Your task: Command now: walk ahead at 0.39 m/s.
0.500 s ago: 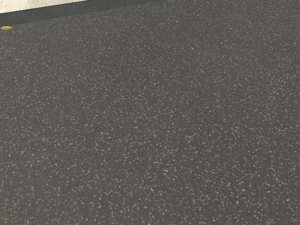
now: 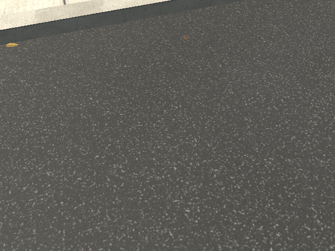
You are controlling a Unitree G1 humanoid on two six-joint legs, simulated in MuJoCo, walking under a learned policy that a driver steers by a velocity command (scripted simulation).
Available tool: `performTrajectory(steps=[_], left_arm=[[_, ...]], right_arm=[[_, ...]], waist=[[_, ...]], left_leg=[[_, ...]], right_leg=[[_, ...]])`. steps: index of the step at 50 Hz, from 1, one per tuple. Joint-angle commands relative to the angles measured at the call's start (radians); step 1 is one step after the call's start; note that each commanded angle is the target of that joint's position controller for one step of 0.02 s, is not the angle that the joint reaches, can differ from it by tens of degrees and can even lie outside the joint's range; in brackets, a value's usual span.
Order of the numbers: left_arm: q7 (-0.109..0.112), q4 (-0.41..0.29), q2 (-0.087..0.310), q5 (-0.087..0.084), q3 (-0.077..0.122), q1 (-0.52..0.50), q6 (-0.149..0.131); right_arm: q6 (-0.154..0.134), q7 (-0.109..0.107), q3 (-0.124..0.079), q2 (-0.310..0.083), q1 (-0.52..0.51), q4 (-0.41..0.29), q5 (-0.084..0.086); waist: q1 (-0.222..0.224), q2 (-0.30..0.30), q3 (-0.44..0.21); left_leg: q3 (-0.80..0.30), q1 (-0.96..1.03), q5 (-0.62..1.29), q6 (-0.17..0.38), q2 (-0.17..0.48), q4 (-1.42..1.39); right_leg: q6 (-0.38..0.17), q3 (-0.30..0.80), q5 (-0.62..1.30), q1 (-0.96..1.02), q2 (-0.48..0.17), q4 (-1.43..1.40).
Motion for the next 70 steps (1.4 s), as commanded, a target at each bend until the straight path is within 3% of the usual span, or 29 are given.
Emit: performTrajectory(steps=[1,7,13,15,17,18,19,20,21,22,24,27,29,34,39,41,43,45,46,47,48,49,51,52,56,61,67,69,70], left_arm=[[-0.006,-0.023,0.077,0.007,-0.007,0.061,0.001],[0.036,-0.030,0.138,0.013,-0.006,0.110,0.028],[0.039,-0.021,0.170,-0.010,0.012,0.142,0.027],[0.037,-0.030,0.192,-0.003,0.022,0.114,0.035],[0.033,-0.051,0.181,0.008,0.016,0.079,0.046],[0.023,-0.074,0.086,0.016,-0.011,0.164,0.037],[0.013,-0.061,0.017,-0.004,-0.032,0.204,0.006],[0.008,-0.093,0.119,-0.033,-0.004,0.102,-0.019],[0.010,-0.134,0.160,-0.044,0.005,-0.003,-0.030],[0.020,-0.144,0.156,-0.032,0.009,-0.051,-0.029],[0.029,-0.137,0.120,-0.009,0.018,-0.010,0.000],[0.033,-0.154,0.103,-0.009,0.023,-0.034,0.027],[0.035,-0.191,0.119,0.003,0.030,-0.131,0.030],[0.013,-0.238,0.097,-0.003,0.021,-0.292,0.022],[-0.018,-0.301,0.091,-0.013,0.008,-0.426,0.023],[-0.035,-0.331,0.097,-0.013,0.007,-0.451,0.021],[-0.048,-0.347,0.124,-0.011,0.017,-0.418,0.020],[-0.049,-0.305,0.197,-0.012,0.060,-0.198,0.023],[-0.036,-0.270,0.284,-0.009,0.096,-0.020,0.029],[-0.029,-0.267,0.383,-0.012,0.117,0.050,0.033],[-0.024,-0.271,0.307,-0.007,0.093,0.071,0.033],[-0.018,-0.276,0.254,0.000,0.079,0.029,0.030],[-0.017,-0.324,0.195,0.003,0.059,-0.123,0.027],[-0.016,-0.341,0.172,0.013,0.051,-0.163,0.025],[0.004,-0.354,0.217,0.001,0.062,-0.143,0.024],[0.025,-0.332,0.217,-0.006,0.061,-0.055,0.032],[0.027,-0.296,0.225,-0.004,0.060,0.012,0.041],[0.029,-0.299,0.235,-0.001,0.063,-0.005,0.050],[0.029,-0.307,0.219,0.003,0.056,-0.018,0.053]], right_arm=[[-0.030,0.009,-0.028,-0.089,-0.103,-0.091,-0.014],[-0.012,0.025,0.000,-0.013,-0.329,-0.185,-0.019],[-0.020,0.058,0.002,-0.067,-0.450,-0.249,-0.010],[-0.025,0.062,-0.018,-0.113,-0.369,-0.238,-0.012],[-0.021,0.053,-0.062,-0.191,-0.050,-0.144,-0.009],[-0.018,0.046,-0.085,-0.289,0.103,-0.115,-0.034],[-0.013,0.051,-0.073,-0.271,0.141,-0.099,-0.033],[-0.019,0.055,-0.049,-0.198,0.051,-0.103,-0.025],[-0.025,0.054,-0.034,-0.154,-0.055,-0.126,-0.025],[-0.033,0.059,-0.023,-0.126,-0.140,-0.138,-0.036],[-0.043,0.066,-0.009,-0.080,-0.190,-0.130,-0.050],[-0.044,0.053,-0.010,-0.103,-0.137,-0.096,-0.044],[-0.042,0.035,-0.016,-0.135,-0.092,-0.081,-0.045],[-0.035,0.009,-0.017,-0.156,-0.022,-0.065,-0.044],[-0.019,0.005,-0.022,-0.165,0.059,-0.030,-0.041],[-0.004,0.002,-0.027,-0.173,0.059,-0.030,-0.038],[0.010,-0.004,-0.034,-0.200,0.025,-0.048,-0.037],[0.029,-0.014,-0.036,-0.214,-0.006,-0.074,-0.040],[0.027,-0.020,-0.026,-0.204,-0.003,-0.104,-0.048],[-0.006,0.005,0.023,-0.059,0.099,-0.143,-0.070],[-0.054,0.020,0.013,-0.117,0.033,-0.146,-0.040],[-0.080,0.028,-0.005,-0.178,-0.066,-0.183,-0.004],[-0.088,0.016,-0.010,-0.177,-0.133,-0.198,-0.026],[-0.073,0.010,-0.019,-0.182,-0.121,-0.202,-0.038],[-0.030,0.001,-0.019,-0.137,-0.148,-0.238,-0.059],[-0.037,0.013,-0.001,-0.095,-0.322,-0.285,-0.050],[-0.057,0.040,-0.010,-0.152,-0.404,-0.332,-0.039],[-0.064,0.041,-0.019,-0.173,-0.335,-0.321,-0.039],[-0.067,0.037,-0.035,-0.201,-0.227,-0.290,-0.044]], waist=[[0.006,-0.092,0.115],[0.036,-0.094,0.136],[0.026,-0.112,0.164],[-0.036,-0.134,0.087],[-0.191,-0.135,-0.101],[-0.176,0.060,-0.271],[-0.154,0.243,-0.426],[-0.146,0.184,-0.270],[-0.116,0.125,-0.132],[-0.075,0.020,-0.055],[-0.004,0.038,-0.029],[0.016,0.039,0.021],[-0.001,0.016,0.057],[-0.052,0.020,0.072],[-0.100,0.006,0.110],[-0.096,0.011,0.112],[-0.061,0.044,0.071],[0.060,0.062,-0.068],[0.127,-0.008,-0.175],[0.051,-0.264,-0.307],[0.088,-0.201,-0.390],[0.096,-0.169,-0.254],[0.020,-0.006,-0.100],[-0.020,-0.018,-0.078],[-0.048,-0.051,-0.019],[0.030,-0.099,0.005],[0.051,-0.118,0.033],[0.006,-0.136,0.014],[-0.046,-0.124,-0.053]], left_leg=[[-0.020,-0.393,0.156,0.022,0.101,0.013],[0.057,-0.322,0.330,-0.043,0.071,-0.366],[0.063,-0.203,0.375,0.001,0.035,-0.580],[0.089,-0.060,0.322,0.037,-0.010,-0.593],[0.081,0.369,0.303,0.095,-0.028,-0.580],[-0.309,0.764,0.159,0.221,0.236,-0.604],[-0.765,0.875,-0.040,0.317,0.398,-0.847],[-0.703,0.757,-0.093,0.258,0.353,-0.894],[-0.536,0.585,-0.019,0.216,0.323,-0.908],[-0.404,0.407,0.124,0.194,0.288,-0.936],[-0.250,0.237,0.239,0.167,0.218,-0.981],[-0.159,0.167,0.287,0.187,0.196,-1.042],[-0.141,0.188,0.301,0.192,0.200,-1.064],[0.005,0.254,0.364,0.135,0.170,-1.074],[0.076,0.450,0.407,0.115,0.226,-1.036],[0.095,0.531,0.488,0.101,0.254,-0.980],[0.132,0.558,0.790,0.077,0.258,-0.866],[0.190,0.509,1.087,0.035,0.217,-0.551],[0.203,0.283,0.897,-0.006,0.179,-0.258],[0.156,-0.191,0.105,-0.080,-0.030,0.142],[-0.050,-0.333,-0.162,-0.058,-0.064,0.271],[-0.076,-0.420,-0.093,-0.029,-0.003,0.275],[-0.056,-0.332,0.039,-0.025,0.077,0.112],[-0.062,-0.249,0.062,-0.031,0.103,0.052],[-0.026,-0.200,0.152,-0.095,0.096,-0.156],[0.007,-0.118,0.500,-0.105,0.037,-0.545],[-0.012,-0.145,0.407,-0.043,0.026,-0.669],[0.016,-0.056,0.333,-0.008,0.004,-0.702],[0.030,0.096,0.346,0.022,-0.007,-0.719]], right_leg=[[-0.127,0.332,0.218,0.203,-0.266,-0.336],[-0.126,0.155,0.383,0.127,-0.217,-0.389],[-0.115,0.115,0.432,0.184,-0.275,-0.367],[-0.090,0.090,0.730,0.236,-0.281,-0.236],[-0.042,0.033,0.885,0.101,-0.208,0.149],[0.010,-0.002,0.499,-0.258,-0.085,0.549],[0.028,0.118,-0.186,-0.435,0.048,0.820],[-0.001,0.188,-0.167,-0.545,-0.016,0.906],[-0.021,0.151,-0.085,-0.569,-0.069,0.894],[-0.023,0.133,0.007,-0.513,-0.121,0.828],[-0.024,0.140,0.079,-0.383,-0.174,0.726],[-0.004,0.116,0.121,-0.404,-0.189,0.626],[0.021,0.111,0.219,-0.498,-0.197,0.516],[0.025,0.071,0.482,-0.505,-0.154,0.225],[-0.002,0.062,0.449,-0.560,-0.118,0.100],[-0.024,0.045,0.362,-0.579,-0.107,0.078],[-0.055,-0.015,0.251,-0.481,-0.060,0.074],[-0.102,-0.072,0.234,-0.170,0.031,0.043],[-0.162,0.106,0.255,0.144,-0.058,0.033],[-0.358,0.664,0.087,0.545,-0.324,-0.042],[-0.370,0.888,0.042,0.625,-0.372,-0.199],[-0.308,0.729,0.101,0.542,-0.334,-0.204],[-0.257,0.496,0.294,0.221,-0.258,-0.231],[-0.247,0.439,0.360,0.113,-0.227,-0.256],[-0.253,0.332,0.454,-0.056,-0.174,-0.310],[-0.174,0.239,0.353,-0.084,-0.112,-0.300],[-0.155,0.345,0.348,0.122,-0.217,-0.204],[-0.133,0.350,0.504,0.161,-0.220,-0.130],[-0.112,0.315,0.642,0.152,-0.170,-0.014]])
Velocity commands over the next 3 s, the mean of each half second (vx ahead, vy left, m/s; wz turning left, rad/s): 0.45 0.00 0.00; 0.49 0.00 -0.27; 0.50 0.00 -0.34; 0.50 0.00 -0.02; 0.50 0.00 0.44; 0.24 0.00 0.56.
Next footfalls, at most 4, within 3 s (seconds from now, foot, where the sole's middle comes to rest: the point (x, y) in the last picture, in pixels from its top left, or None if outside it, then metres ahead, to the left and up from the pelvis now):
0.34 left None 0.36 0.15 -0.77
0.92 right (207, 216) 0.67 -0.09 -0.77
1.42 left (177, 154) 1.00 0.03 -0.77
1.94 right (239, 125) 1.19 -0.30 -0.77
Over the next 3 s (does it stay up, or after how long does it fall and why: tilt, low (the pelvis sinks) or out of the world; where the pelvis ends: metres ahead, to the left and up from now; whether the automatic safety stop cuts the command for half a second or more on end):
stays up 1.58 -0.20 -0.01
